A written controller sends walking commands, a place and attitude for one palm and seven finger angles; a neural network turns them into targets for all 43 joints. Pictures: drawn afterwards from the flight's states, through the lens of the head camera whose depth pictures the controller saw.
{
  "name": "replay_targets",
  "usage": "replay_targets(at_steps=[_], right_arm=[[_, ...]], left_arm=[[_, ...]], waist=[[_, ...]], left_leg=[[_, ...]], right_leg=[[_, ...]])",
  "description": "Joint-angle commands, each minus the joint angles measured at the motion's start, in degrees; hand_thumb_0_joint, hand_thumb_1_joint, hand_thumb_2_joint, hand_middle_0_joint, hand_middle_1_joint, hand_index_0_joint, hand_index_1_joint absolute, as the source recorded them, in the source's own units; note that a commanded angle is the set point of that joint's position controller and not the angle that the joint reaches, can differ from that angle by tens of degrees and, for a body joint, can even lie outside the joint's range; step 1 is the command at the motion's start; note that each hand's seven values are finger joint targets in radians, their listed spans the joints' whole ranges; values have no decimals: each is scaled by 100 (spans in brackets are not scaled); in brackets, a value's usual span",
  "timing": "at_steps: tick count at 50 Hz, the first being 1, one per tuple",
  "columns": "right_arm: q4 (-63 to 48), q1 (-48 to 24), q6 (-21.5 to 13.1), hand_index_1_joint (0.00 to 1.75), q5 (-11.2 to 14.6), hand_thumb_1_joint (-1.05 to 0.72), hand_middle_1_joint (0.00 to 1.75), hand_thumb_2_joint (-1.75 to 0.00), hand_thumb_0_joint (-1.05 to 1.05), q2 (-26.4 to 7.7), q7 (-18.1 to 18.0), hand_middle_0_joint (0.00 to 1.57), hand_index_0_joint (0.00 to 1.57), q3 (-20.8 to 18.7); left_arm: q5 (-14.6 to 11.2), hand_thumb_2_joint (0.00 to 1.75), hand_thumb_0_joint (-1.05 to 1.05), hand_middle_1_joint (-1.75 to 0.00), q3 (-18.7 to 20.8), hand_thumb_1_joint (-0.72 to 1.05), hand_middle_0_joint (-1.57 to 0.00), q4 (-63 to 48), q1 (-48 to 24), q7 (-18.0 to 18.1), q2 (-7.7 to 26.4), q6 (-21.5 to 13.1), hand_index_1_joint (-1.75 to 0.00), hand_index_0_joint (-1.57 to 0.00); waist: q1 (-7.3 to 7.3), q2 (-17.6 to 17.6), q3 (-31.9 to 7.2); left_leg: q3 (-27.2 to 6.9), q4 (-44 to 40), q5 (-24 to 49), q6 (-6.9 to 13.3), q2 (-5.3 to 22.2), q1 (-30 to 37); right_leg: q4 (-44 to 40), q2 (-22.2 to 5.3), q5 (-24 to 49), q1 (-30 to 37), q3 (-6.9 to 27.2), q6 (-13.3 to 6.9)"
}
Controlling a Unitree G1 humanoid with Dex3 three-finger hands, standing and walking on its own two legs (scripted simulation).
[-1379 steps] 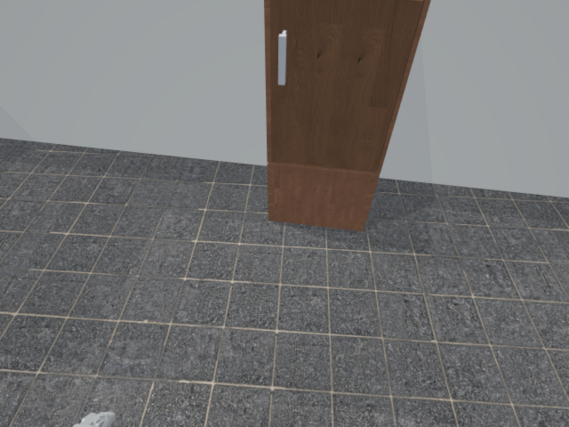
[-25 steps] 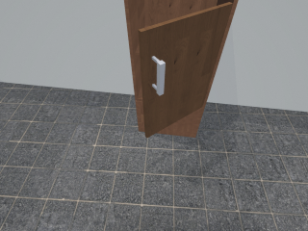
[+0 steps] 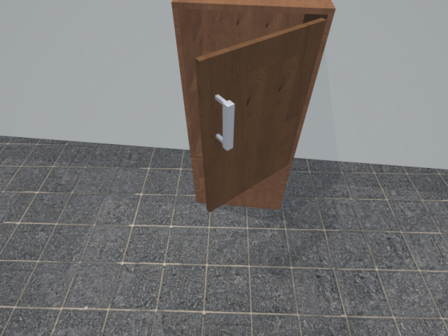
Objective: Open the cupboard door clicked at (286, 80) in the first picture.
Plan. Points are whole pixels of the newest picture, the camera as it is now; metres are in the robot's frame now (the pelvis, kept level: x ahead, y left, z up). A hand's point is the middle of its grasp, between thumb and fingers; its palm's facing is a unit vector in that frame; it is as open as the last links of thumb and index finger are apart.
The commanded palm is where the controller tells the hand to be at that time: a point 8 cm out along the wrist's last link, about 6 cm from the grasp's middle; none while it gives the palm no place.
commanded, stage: let the arm hang, fingers relaxed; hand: left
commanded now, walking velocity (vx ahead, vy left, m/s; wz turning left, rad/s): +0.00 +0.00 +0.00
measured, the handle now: (223, 123) +0.61 +0.04 +0.03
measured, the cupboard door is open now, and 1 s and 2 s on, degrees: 42 42 42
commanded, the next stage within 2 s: look to check the result in 0.06 s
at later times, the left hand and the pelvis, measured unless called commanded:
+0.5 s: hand out of the picture +0.00 +0.15 -0.17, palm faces +0.05 -0.98 -0.19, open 7.3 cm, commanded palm none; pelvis +0.02 -0.01 +0.00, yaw +0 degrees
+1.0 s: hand out of the picture +0.01 +0.14 -0.18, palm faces +0.03 -0.98 -0.19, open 7.3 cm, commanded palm none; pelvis +0.02 -0.03 -0.01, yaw -3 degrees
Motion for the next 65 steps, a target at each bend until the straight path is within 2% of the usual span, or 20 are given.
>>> replay_targets(at_steps=[1, 10, 16, 31, 38, 41, 43, 46, 48, 50, 52, 55, 57, 58, 59, 60, 61, 62, 63, 65], right_arm=[[-75, 394, -70, 30, -6, -90, 30, -90, 0, -455, -49, 20, 20, -51], [-18, 362, -79, 30, 4, -90, 30, -90, 0, -503, -61, 20, 20, -47], [6, 305, -54, 30, 13, -90, 30, -90, 0, -501, -54, 20, 20, -40], [43, 234, -71, 30, 14, -90, 30, -90, 0, -529, -67, 20, 20, -38], [60, 229, -55, 30, 9, -90, 30, -90, 0, -524, -72, 20, 20, -36], [25, 276, 11, 30, 16, -90, 30, -90, 0, -520, -122, 20, 20, -96], [-40, 248, 71, 30, 18, -90, 30, -90, 0, -593, -151, 20, 20, -171], [-213, 104, 151, 30, 30, -90, 30, -90, 0, -591, -161, 20, 20, -263], [-383, -123, 179, 30, 41, -90, 30, -90, 0, -655, -159, 20, 20, -334], [-562, -351, 184, 30, 56, -90, 30, -90, 0, -729, -157, 20, 20, -395], [-715, -433, 159, 30, 68, -90, 30, -90, 0, -700, -143, 20, 20, -409], [-812, -370, 112, 30, 74, -90, 30, -90, 0, -626, -139, 20, 20, -401], [-756, -38, 83, 30, 74, -90, 30, -90, 0, -594, -159, 20, 20, -399], [-719, 146, 51, 30, 68, -90, 30, -90, 0, -644, -174, 20, 20, -412], [-728, 279, 1, 30, 34, -90, 30, -90, 0, -887, -201, 20, 20, -441], [-813, 295, -41, 30, -48, -90, 30, -90, 0, -1396, -221, 20, 20, -528], [-923, 282, -33, 30, -62, -90, 30, -90, 0, -1554, -250, 20, 20, -558], [-1049, 129, -33, 30, -105, -90, 30, -90, 0, -1622, -241, 20, 20, -535], [-1129, -105, -67, 30, -102, -90, 30, -90, 0, -1508, -231, 20, 20, -490], [-1325, -587, -65, 30, -115, -90, 30, -90, 0, -1495, -207, 20, 20, -473]], left_arm=[[-6, 90, 0, -30, 108, 90, -20, -55, 502, 44, 571, -77, -30, -20], [-19, 90, 0, -30, 95, 90, -20, -30, 472, 49, 565, -92, -30, -20], [-17, 90, 0, -30, 74, 90, -20, -7, 506, 54, 588, -86, -30, -20], [-21, 90, 0, -30, 84, 90, -20, -39, 487, 68, 642, -118, -30, -20], [-24, 90, 0, -30, 81, 90, -20, -43, 451, 70, 649, -109, -30, -20], [-5, 90, 0, -30, 178, 90, -20, -111, 462, 78, 709, -39, -30, -20], [18, 90, 0, -30, 282, 90, -20, -210, 382, 61, 837, 37, -30, -20], [54, 90, 0, -30, 421, 90, -20, -311, 343, 47, 1002, 110, -30, -20], [76, 90, 0, -30, 505, 90, -20, -397, 343, 32, 1061, 144, -30, -20], [110, 90, 0, -30, 575, 90, -20, -490, 358, 40, 1130, 156, -30, -20], [127, 90, 0, -30, 635, 90, -20, -593, 257, 48, 1204, 144, -30, -20], [120, 90, 0, -30, 689, 90, -20, -736, 65, -5, 1330, 145, -30, -20], [90, 90, 0, -30, 691, 90, -20, -841, -192, -54, 1367, 177, -30, -20], [66, 90, 0, -30, 678, 90, -20, -901, -326, -87, 1308, 196, -30, -20], [38, 90, 0, -30, 633, 90, -20, -1006, -385, -132, 1134, 211, -30, -20], [2, 90, 0, -30, 581, 90, -20, -1144, -336, -197, 880, 229, -30, -20], [39, 90, 0, -30, 581, 90, -20, -1262, -540, -221, 990, 234, -30, -20], [74, 90, 0, -30, 625, 90, -20, -1337, -581, -263, 1080, 270, -30, -20], [115, 90, 0, -30, 674, 90, -20, -1310, -578, -302, 1100, 324, -30, -20], [110, 90, 0, -30, 686, 90, -20, -1335, -615, -378, 1014, 358, -30, -20]], waist=[[30, 65, 357], [3, -45, 236], [19, -102, 389], [26, -52, 294], [14, -59, 412], [18, -139, 349], [5, -312, 324], [41, -635, 255], [139, -647, 318], [211, -554, 304], [186, -275, 181], [90, -171, 29], [-87, -150, -63], [-200, -204, -9], [-232, 344, -16], [-192, 1594, -1], [-219, 1528, 36], [-154, 932, 42], [-8, 808, 167], [179, 640, 456]], left_leg=[[-788, -545, 56, 17, 701, -263], [-769, -485, 374, 14, 719, -60], [-713, -458, 294, 3, 700, -18], [-645, -380, 605, -18, 704, 111], [-608, -363, 502, -41, 681, 70], [-360, -80, 368, -84, 719, 80], [-147, 196, 74, -134, 682, -114], [143, 885, -567, -233, 563, -355], [114, 1702, -1269, -277, 565, -868], [-100, 2550, -1761, -293, 608, -1301], [-270, 2639, -1926, -303, 666, -1401], [-141, 1914, -1623, -389, 588, -1042], [-8, 1052, -917, -413, 509, -306], [10, 432, -456, -389, 572, 250], [-479, -205, -377, -210, 1014, 738], [-1916, -710, 13, 320, 2225, 940], [-2335, -924, 474, 848, 2959, 642], [-2168, -935, 297, 1038, 3006, 209], [-1878, -1056, -17, 893, 2747, -111], [-1142, -968, -87, 649, 2366, -395]], right_leg=[[-584, -745, 25, 39, 812, -34], [-605, -765, 240, 138, 844, -23], [-666, -762, 140, 26, 846, -9], [-706, -795, 664, 240, 843, 34], [-775, -817, 670, 222, 880, 79], [-661, -847, 1148, 172, 1044, 111], [-609, -974, 1344, 183, 1267, 53], [-754, -1260, 1297, 139, 1749, -185], [-831, -1455, 1512, 250, 2112, -552], [-846, -1680, 1701, 326, 2485, -988], [-701, -1727, 1844, 387, 2611, -1182], [-396, -1474, 2215, 268, 2512, -1045], [-138, -1209, 1944, -189, 2326, -751], [32, -1029, 1576, -699, 2207, -530], [458, -559, 988, -1263, 1871, -235], [1501, 152, -572, -2020, 1181, 131], [2836, 162, -2055, -2091, 853, 267], [3649, 6, -2103, -1963, 1074, 282], [4027, -41, -1828, -1977, 1095, 346], [4098, -218, -1399, -2031, 982, 445]])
